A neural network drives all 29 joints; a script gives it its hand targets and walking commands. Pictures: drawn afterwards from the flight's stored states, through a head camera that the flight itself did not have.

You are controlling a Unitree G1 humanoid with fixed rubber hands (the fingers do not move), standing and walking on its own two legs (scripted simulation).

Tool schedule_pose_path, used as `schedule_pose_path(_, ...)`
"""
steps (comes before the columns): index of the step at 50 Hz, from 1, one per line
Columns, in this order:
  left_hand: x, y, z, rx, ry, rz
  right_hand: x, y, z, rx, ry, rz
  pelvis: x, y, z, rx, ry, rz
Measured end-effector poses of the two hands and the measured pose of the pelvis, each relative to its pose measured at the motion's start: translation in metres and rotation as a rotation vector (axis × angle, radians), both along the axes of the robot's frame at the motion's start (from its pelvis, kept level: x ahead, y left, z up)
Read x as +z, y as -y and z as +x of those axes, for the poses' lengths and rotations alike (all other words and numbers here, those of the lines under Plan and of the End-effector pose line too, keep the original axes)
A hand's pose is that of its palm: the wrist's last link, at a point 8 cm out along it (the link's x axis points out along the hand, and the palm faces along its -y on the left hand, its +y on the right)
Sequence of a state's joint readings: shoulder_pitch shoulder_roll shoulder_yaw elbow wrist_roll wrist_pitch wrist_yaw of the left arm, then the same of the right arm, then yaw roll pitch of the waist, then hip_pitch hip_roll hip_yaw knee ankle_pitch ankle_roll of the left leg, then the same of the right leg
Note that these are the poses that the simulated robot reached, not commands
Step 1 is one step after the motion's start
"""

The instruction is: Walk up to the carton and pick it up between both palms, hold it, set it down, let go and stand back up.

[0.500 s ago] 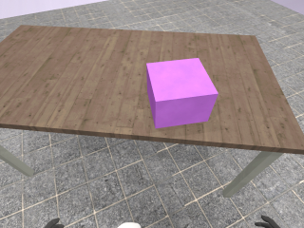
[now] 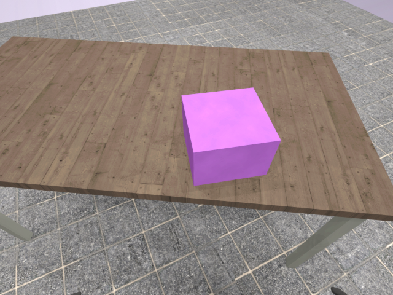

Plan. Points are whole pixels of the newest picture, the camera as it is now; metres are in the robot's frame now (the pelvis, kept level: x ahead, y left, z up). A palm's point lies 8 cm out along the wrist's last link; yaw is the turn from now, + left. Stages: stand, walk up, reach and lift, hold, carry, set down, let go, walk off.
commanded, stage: walk up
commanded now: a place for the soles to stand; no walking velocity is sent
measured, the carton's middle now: (224, 135) +0.48 -0.03 +0.01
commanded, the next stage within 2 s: reach and lift in 1.70 s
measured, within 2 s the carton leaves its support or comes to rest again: neither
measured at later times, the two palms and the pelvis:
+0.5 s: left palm out of the picture +0.11 +0.27 -0.11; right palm out of the picture +0.11 -0.32 -0.13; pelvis +0.02 -0.02 +0.00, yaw -1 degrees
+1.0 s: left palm out of the picture +0.10 +0.28 -0.10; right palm out of the picture +0.08 -0.30 -0.11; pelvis +0.01 -0.01 +0.01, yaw -2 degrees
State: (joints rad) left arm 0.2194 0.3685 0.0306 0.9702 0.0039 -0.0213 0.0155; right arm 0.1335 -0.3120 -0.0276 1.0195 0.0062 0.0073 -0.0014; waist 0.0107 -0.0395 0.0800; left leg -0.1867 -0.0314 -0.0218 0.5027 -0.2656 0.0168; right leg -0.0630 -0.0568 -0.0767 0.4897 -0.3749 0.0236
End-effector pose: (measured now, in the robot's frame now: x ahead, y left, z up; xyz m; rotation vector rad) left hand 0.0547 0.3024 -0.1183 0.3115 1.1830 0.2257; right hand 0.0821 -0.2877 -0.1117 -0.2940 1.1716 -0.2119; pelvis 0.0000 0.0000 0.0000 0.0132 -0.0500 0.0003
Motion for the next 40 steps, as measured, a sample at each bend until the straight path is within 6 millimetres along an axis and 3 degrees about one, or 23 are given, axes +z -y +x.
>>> schedule_pose_path(5, 0.008, 0.006, 0.018, -0.011, 0.031, 0.015, -0.004, 0.009, 0.018, 0.008, 0.005, -0.003, 0.0, 0.005, 0.01, -0.002, 0.005, -0.012)
schedule_pose_path(13, 0.005, 0.001, 0.026, 0.002, 0.013, 0.034, -0.007, 0.01, 0.045, 0.03, 0.048, -0.011, -0.006, 0.004, 0.016, -0.015, 0.009, 0.01)
schedule_pose_path(20, 0.006, 0.019, 0.044, -0.046, 0.037, 0.054, -0.016, 0.025, 0.034, -0.003, 0.029, 0.013, -0.011, 0.023, 0.021, -0.022, 0.028, 0.009)
schedule_pose_path(27, 0.016, 0.037, 0.06, -0.067, 0.055, 0.011, -0.018, 0.03, 0.023, -0.019, -0.036, 0.021, -0.001, 0.02, 0.023, -0.01, 0.02, -0.006)
schedule_pose_path(34, 0.022, 0.033, 0.074, -0.058, 0.086, 0.003, -0.005, 0.028, 0.014, -0.031, -0.057, 0.017, 0.009, 0.019, 0.02, -0.016, 0.005, -0.003)
schedule_pose_path(40, 0.023, 0.025, 0.073, -0.044, 0.092, 0.002, 0.003, 0.022, 0.011, -0.042, -0.031, 0.014, 0.012, 0.016, 0.015, -0.026, 0.009, -0.007)
